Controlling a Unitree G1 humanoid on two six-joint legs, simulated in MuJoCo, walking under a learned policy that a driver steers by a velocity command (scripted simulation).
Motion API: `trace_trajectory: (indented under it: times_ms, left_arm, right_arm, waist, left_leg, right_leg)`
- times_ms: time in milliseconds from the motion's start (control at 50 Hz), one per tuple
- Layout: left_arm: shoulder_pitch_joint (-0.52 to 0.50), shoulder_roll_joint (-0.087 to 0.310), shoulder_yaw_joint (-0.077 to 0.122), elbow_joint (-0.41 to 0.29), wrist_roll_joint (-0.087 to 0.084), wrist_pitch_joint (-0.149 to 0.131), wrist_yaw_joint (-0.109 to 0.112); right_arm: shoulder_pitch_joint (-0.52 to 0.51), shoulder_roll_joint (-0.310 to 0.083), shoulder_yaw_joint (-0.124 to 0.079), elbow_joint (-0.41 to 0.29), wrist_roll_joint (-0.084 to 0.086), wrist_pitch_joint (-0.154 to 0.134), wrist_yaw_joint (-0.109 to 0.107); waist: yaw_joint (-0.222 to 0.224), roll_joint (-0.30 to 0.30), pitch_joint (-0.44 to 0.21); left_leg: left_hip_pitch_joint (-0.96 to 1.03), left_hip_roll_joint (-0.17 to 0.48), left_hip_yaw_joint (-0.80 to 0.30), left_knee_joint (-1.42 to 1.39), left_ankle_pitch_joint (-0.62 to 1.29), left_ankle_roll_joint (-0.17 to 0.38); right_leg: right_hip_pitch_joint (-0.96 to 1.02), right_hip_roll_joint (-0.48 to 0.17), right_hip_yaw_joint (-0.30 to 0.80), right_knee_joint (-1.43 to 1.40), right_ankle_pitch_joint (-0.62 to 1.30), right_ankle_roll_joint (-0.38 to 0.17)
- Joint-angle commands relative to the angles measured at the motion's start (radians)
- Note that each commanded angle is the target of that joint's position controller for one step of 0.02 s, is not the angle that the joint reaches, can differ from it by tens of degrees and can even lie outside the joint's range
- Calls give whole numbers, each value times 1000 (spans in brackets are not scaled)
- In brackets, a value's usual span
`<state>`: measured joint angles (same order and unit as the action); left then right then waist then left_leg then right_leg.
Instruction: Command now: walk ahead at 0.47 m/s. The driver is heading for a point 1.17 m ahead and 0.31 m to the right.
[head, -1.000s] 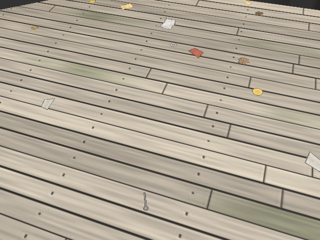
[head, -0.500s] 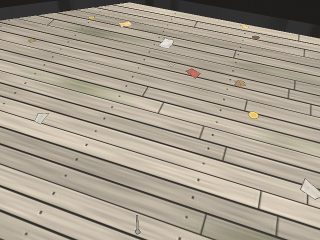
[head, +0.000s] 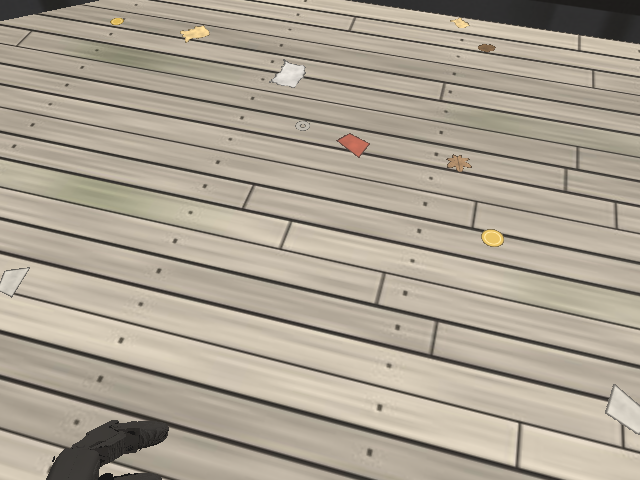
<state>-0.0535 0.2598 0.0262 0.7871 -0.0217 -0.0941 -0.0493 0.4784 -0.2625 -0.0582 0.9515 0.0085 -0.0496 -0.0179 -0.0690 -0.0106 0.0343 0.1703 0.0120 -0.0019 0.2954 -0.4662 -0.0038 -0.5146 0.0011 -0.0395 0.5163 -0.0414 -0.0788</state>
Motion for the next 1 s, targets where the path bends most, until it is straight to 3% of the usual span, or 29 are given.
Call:
trace_trajectory:
  times_ms: [20,40,60,80,100,120,140,180,260,340,440,480,500,520,540,560,580,600,620,640,660,700,740,800,880,940,1000]
  left_arm:
    - [487,316,106,77,22,10,21]
    - [478,238,82,83,12,8,15]
    - [377,191,67,72,5,3,15]
    - [291,161,58,52,10,-1,15]
    - [232,135,50,45,20,-5,13]
    - [200,110,43,42,34,-13,11]
    - [188,101,42,46,37,-16,8]
    - [206,110,44,62,28,-25,9]
    - [279,154,52,89,22,-22,34]
    - [360,175,53,113,9,-10,47]
    - [455,181,56,155,3,21,50]
    - [451,194,62,156,2,34,54]
    - [434,204,65,151,3,39,56]
    - [411,203,63,145,4,45,56]
    - [410,173,50,131,13,47,58]
    - [498,78,18,99,28,31,51]
    - [526,44,5,119,15,7,44]
    - [434,162,35,97,-13,-14,38]
    - [349,173,38,71,-29,-25,36]
    - [312,160,38,65,-18,-26,41]
    - [311,155,45,68,-3,-16,45]
    - [359,105,40,84,1,10,45]
    - [345,85,36,76,-1,31,48]
    - [261,84,38,44,3,34,46]
    - [132,59,27,-3,5,25,27]
    - [63,58,24,-46,3,25,11]
    - [44,77,32,-87,3,26,-9]
  right_arm:
    - [89,-9,15,-86,-11,-16,7]
    - [61,-37,14,-66,9,-43,12]
    - [-52,-131,-13,-103,41,-60,16]
    - [-127,-145,-14,-124,44,-68,12]
    - [-161,-140,-18,-127,27,-68,5]
    - [-145,-129,-23,-122,14,-57,-1]
    - [-118,-106,-20,-112,10,-43,-2]
    - [-118,-78,-16,-113,5,-24,-3]
    - [-270,-84,-15,-163,-9,-26,-4]
    - [-418,-53,2,-198,-1,-43,14]
    - [-545,-64,10,-251,10,-55,47]
    - [-525,-89,4,-256,11,-59,57]
    - [-476,-111,-5,-245,10,-60,57]
    - [-362,-143,-23,-213,9,-61,55]
    - [-187,-198,-48,-163,2,-60,46]
    - [-45,-302,-73,-139,-20,-55,37]
    - [-17,-258,-62,-120,-3,-47,40]
    - [-75,-188,-38,-129,4,-46,40]
    - [-153,-157,-28,-146,-1,-45,35]
    - [-217,-134,-20,-152,-8,-47,37]
    - [-258,-104,-11,-158,-15,-52,40]
    - [-279,-98,-11,-151,-18,-59,44]
    - [-272,-121,-18,-133,-18,-69,40]
    - [-246,-140,-24,-107,-24,-70,25]
    - [-218,-159,-26,-86,-17,-67,11]
    - [-169,-169,-32,-57,-6,-50,7]
    - [-172,-188,-41,-52,3,-22,0]
  waist:
    - [185,-176,-388]
    - [197,-224,-429]
    - [181,-171,-233]
    - [151,-86,-133]
    - [116,-34,-68]
    - [76,-56,-52]
    - [53,-74,-52]
    - [39,-71,-32]
    - [72,-28,16]
    - [129,-20,32]
    - [161,-25,55]
    - [130,-47,33]
    - [97,-65,-2]
    - [29,-67,-74]
    - [-44,-47,-201]
    - [-37,135,-377]
    - [-35,280,-465]
    - [-48,194,-326]
    - [-29,145,-205]
    - [2,76,-118]
    - [35,76,-79]
    - [77,90,-64]
    - [87,81,-33]
    - [68,66,-1]
    - [21,57,29]
    - [-4,43,49]
    - [15,59,43]
  left_leg:
    - [-675,-17,4,846,362,9]
    - [-799,-70,-139,1005,-92,20]
    - [-904,-7,-136,1067,-43,41]
    - [-891,50,-105,1029,53,57]
    - [-846,93,-86,965,127,56]
    - [-773,128,-94,914,176,58]
    - [-723,140,-95,888,197,54]
    - [-718,153,-80,832,222,38]
    - [-841,161,-66,602,432,-4]
    - [-790,110,-12,349,607,-8]
    - [-837,77,-12,218,531,20]
    - [-794,59,-7,193,444,47]
    - [-713,33,13,186,402,64]
    - [-549,1,44,162,405,91]
    - [-274,35,12,194,430,132]
    - [148,296,-370,214,381,268]
    - [283,407,-729,51,233,363]
    - [190,366,-634,17,155,307]
    - [47,326,-484,-3,201,269]
    - [-100,284,-380,-41,291,251]
    - [-198,247,-308,-74,359,234]
    - [-294,224,-230,-131,417,236]
    - [-335,224,-150,-171,473,242]
    - [-325,206,-41,-197,506,220]
    - [-306,189,74,-219,500,182]
    - [-168,233,103,-181,539,170]
    - [-50,271,130,-77,740,143]
  right_leg:
    - [944,-328,558,-25,-292,-247]
    - [940,-377,847,-239,-472,-263]
    - [790,-347,713,-268,-509,-204]
    - [625,-315,578,-287,-428,-173]
    - [474,-279,465,-311,-310,-158]
    - [377,-238,382,-334,-229,-141]
    - [321,-218,338,-361,-199,-142]
    - [263,-207,271,-403,-145,-161]
    - [305,-197,195,-436,-42,-163]
    - [347,-165,113,-432,0,-126]
    - [545,-236,127,-349,70,-120]
    - [608,-263,135,-288,187,-102]
    - [622,-258,127,-227,334,-91]
    - [607,-224,95,-91,495,-70]
    - [491,-171,56,125,468,-40]
    - [121,-49,4,512,111,23]
    - [-118,69,91,736,-513,51]
    - [-227,-1,160,815,-504,31]
    - [-248,-54,131,796,-417,20]
    - [-219,-96,108,726,-338,24]
    - [-164,-128,112,659,-285,30]
    - [-84,-145,109,611,-240,46]
    - [-108,-152,110,557,-186,66]
    - [-160,-139,129,394,-14,79]
    - [-104,-104,65,169,168,68]
    - [-156,-95,57,98,139,45]
    - [-168,-67,16,72,-3,6]
